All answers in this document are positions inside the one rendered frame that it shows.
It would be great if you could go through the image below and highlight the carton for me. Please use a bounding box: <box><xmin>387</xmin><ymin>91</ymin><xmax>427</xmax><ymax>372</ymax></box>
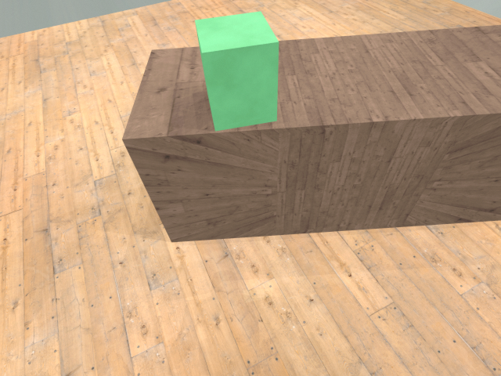
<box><xmin>195</xmin><ymin>11</ymin><xmax>279</xmax><ymax>131</ymax></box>

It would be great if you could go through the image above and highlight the pedestal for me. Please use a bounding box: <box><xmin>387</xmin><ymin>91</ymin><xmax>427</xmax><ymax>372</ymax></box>
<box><xmin>122</xmin><ymin>25</ymin><xmax>501</xmax><ymax>242</ymax></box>

